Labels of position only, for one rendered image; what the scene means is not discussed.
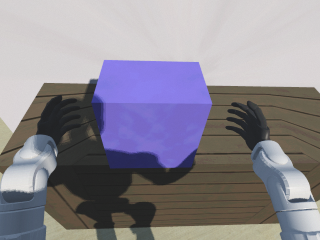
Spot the robot left hand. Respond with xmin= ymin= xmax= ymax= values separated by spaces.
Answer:
xmin=36 ymin=95 xmax=81 ymax=146

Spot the carton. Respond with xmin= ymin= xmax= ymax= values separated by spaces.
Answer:
xmin=91 ymin=60 xmax=212 ymax=169

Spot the right robot forearm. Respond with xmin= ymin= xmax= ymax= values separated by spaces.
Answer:
xmin=250 ymin=140 xmax=320 ymax=240

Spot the robot right hand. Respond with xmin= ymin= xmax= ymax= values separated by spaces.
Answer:
xmin=225 ymin=100 xmax=270 ymax=151

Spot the pedestal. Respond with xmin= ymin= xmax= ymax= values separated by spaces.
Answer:
xmin=0 ymin=83 xmax=320 ymax=230

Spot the left robot forearm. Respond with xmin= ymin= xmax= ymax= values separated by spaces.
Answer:
xmin=0 ymin=134 xmax=58 ymax=240

